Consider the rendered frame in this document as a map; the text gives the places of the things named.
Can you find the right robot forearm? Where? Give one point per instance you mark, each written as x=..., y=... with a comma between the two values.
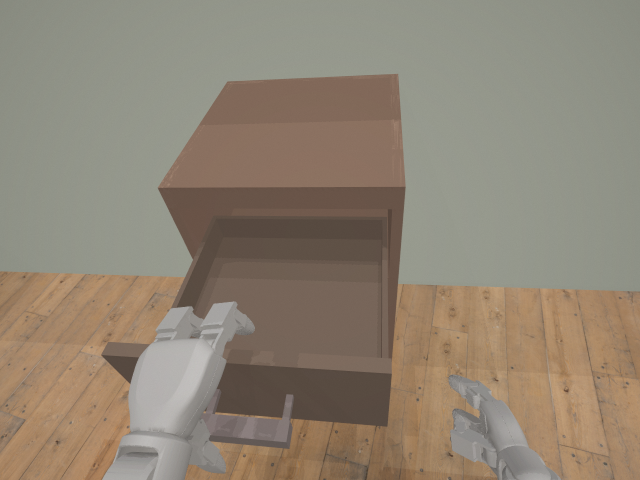
x=522, y=463

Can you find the robot left hand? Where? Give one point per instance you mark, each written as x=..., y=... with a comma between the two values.
x=176, y=377

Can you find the handle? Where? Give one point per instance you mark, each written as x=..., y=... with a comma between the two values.
x=249, y=430

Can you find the cabinet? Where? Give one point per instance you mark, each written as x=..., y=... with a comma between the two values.
x=323, y=146

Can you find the robot right hand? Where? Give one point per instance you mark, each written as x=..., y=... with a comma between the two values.
x=481, y=439

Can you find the drawer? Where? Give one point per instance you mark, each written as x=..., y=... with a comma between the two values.
x=316, y=290

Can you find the left robot forearm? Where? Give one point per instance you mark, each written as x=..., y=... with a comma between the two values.
x=150, y=455

